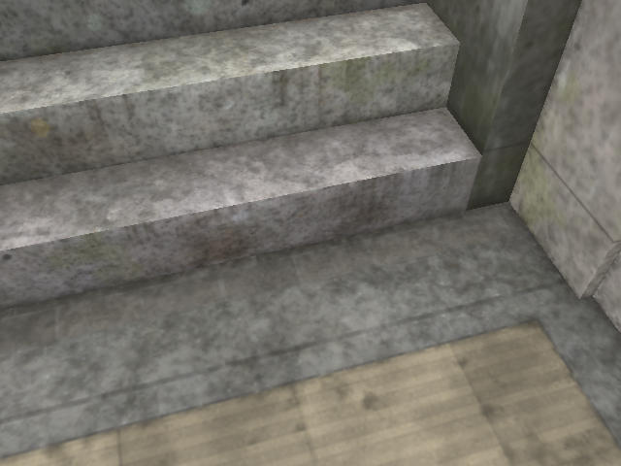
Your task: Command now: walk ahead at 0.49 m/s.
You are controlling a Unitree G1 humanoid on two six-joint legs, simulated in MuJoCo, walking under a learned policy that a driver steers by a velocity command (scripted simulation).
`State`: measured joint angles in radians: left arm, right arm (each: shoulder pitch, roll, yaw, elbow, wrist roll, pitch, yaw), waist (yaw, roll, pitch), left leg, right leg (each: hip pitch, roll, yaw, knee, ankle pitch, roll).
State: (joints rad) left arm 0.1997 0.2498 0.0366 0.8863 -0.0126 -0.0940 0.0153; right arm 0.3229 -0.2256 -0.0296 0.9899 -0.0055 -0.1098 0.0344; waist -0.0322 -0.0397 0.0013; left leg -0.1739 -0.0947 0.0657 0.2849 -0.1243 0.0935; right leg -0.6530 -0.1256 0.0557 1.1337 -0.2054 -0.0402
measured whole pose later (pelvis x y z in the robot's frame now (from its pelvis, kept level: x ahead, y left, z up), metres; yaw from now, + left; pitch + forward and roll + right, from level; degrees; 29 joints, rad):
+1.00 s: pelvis +0.53 -0.01 -0.01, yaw +18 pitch +1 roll +0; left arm 0.23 0.24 0.04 0.89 0.04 -0.09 -0.01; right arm 0.24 -0.26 -0.07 0.89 -0.01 -0.04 0.02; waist 0.00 -0.02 0.07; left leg -0.30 -0.12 0.04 0.44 -0.16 0.13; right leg -0.43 -0.08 -0.01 1.16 -0.33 -0.01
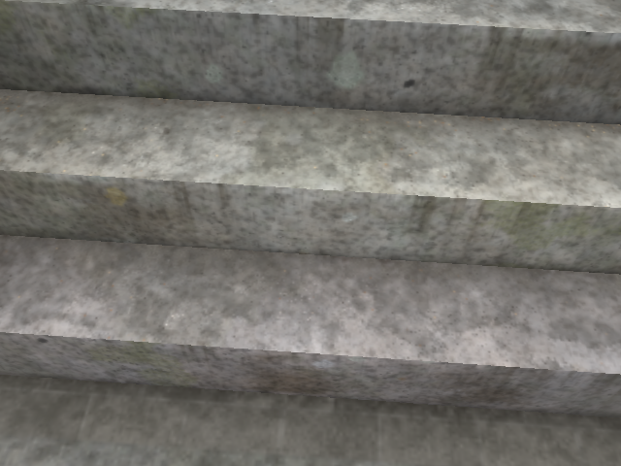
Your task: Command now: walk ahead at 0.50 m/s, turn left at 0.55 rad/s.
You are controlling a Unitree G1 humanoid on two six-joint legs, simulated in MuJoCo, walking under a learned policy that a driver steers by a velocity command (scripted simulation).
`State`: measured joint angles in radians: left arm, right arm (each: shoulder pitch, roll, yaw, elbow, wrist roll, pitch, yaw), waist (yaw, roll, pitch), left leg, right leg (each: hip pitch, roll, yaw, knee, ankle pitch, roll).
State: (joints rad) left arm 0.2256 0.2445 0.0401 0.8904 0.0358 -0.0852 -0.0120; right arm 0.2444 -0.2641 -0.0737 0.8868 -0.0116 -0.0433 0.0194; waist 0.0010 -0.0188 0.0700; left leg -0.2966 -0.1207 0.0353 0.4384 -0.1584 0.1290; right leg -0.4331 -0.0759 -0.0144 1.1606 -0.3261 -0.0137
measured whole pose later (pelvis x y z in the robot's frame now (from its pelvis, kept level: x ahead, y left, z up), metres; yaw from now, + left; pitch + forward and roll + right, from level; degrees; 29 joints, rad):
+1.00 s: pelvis +0.36 +0.07 +0.01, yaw +31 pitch +1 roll -1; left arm 0.23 0.23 0.02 0.81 0.03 -0.02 0.00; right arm 0.19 -0.23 -0.01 0.81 -0.03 -0.05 0.01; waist 0.02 -0.04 0.00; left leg -0.22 -0.07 0.03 0.38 -0.17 0.10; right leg -0.56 -0.06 -0.05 1.28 -0.32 0.02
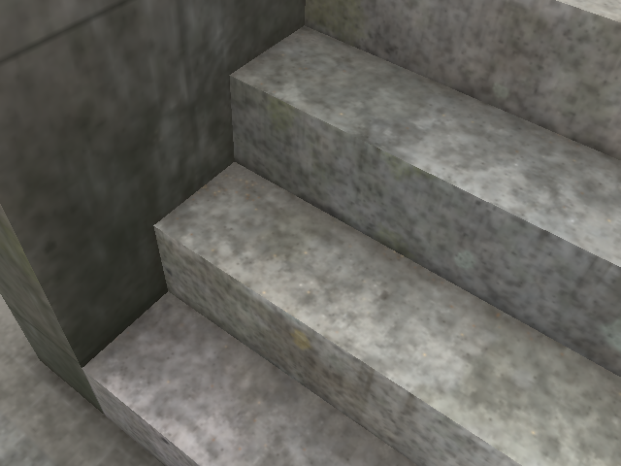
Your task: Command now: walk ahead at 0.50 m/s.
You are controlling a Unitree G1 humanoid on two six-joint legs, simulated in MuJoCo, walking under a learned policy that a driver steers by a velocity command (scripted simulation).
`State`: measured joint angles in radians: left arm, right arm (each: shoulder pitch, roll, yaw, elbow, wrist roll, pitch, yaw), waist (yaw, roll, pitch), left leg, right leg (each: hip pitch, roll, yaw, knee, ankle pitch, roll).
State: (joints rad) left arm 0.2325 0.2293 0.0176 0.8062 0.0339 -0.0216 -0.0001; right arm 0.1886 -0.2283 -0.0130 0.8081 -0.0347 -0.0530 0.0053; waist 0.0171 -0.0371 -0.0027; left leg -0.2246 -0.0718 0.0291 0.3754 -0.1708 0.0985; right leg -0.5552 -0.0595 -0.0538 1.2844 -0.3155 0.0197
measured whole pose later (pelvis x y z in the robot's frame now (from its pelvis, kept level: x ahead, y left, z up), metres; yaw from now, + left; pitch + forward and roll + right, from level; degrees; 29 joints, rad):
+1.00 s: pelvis +0.26 -0.14 +0.19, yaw -32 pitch +5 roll +2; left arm 0.42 0.18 0.00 0.86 0.07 -0.06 -0.06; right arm 0.12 -0.18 0.05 0.65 -0.04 -0.03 -0.02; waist 0.08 0.00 -0.04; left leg -1.24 -0.08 -0.12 2.12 -0.16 0.00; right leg -0.42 0.14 0.22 0.67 -0.31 -0.09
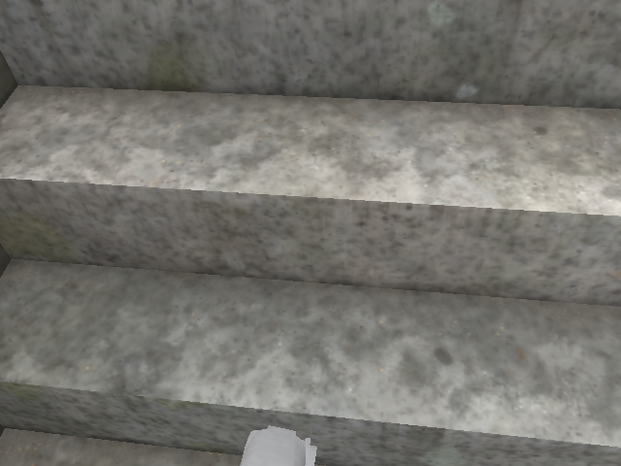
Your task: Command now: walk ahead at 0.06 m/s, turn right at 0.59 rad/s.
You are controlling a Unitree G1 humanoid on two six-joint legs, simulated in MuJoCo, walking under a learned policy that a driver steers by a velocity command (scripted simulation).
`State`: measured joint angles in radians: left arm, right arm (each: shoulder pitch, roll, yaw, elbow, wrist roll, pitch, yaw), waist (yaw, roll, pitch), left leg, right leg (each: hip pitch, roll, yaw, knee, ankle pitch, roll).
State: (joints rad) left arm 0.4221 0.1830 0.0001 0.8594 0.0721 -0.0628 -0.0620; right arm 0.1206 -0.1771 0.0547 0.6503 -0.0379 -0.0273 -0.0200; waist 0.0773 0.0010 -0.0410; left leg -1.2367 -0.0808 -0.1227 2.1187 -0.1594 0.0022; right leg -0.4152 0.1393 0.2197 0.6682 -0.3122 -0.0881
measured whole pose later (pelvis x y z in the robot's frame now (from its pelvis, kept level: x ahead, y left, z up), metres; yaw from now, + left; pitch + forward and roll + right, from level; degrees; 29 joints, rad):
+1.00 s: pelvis +0.22 +0.14 +0.22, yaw -19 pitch +1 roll +0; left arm 0.18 0.16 0.02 0.94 0.00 -0.06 -0.02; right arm 0.11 -0.15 0.03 0.99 0.01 -0.07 0.02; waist 0.01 0.00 0.00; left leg -0.26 0.01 0.12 0.55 -0.30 0.04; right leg -0.33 0.00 -0.02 0.53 -0.20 -0.01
